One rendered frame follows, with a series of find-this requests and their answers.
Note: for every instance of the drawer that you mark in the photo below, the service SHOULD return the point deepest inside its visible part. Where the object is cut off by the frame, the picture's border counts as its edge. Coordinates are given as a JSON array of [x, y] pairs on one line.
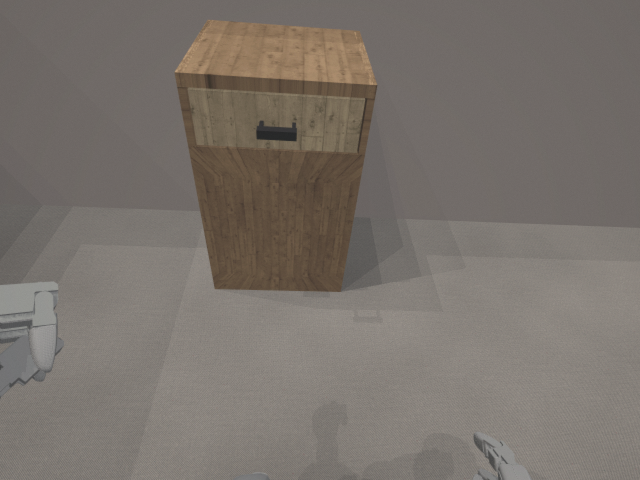
[[230, 118]]

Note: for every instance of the robot right hand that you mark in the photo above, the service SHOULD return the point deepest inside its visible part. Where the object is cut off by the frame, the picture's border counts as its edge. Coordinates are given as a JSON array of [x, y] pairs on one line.
[[501, 458]]

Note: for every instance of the handle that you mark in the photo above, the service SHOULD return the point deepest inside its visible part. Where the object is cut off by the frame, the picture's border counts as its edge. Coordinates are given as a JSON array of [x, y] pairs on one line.
[[276, 133]]

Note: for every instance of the robot left hand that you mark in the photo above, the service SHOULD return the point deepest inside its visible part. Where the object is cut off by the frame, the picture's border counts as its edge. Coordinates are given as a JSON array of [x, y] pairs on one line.
[[27, 318]]

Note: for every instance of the cabinet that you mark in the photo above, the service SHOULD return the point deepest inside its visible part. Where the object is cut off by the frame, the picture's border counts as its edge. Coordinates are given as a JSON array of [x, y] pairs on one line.
[[277, 219]]

